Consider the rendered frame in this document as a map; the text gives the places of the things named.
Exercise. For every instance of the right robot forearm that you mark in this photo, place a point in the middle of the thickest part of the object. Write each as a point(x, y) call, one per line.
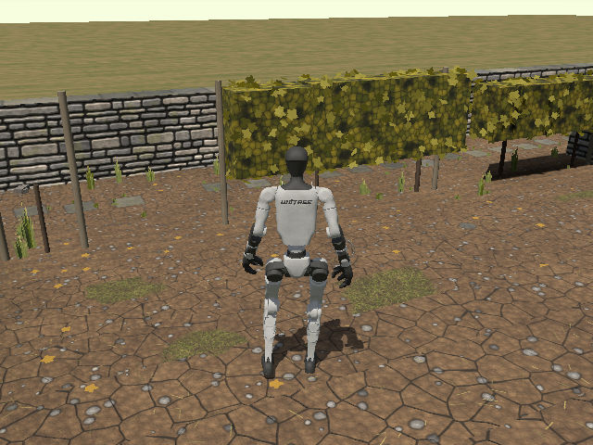
point(340, 248)

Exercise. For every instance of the robot right upper arm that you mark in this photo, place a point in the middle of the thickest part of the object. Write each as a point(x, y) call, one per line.
point(329, 208)

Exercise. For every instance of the robot right hand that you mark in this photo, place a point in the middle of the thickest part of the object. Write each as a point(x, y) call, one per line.
point(346, 273)

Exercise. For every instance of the robot head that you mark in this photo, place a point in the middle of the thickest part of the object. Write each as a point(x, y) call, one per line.
point(296, 158)

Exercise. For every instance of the left robot forearm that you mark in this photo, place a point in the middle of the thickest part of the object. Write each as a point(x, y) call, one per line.
point(252, 244)

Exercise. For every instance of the robot left hand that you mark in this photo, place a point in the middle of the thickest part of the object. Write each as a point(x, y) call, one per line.
point(257, 260)

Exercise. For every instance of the robot left upper arm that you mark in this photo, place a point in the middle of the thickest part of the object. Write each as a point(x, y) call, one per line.
point(267, 196)

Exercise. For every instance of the robot right foot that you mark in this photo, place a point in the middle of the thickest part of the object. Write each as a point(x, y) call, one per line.
point(309, 365)

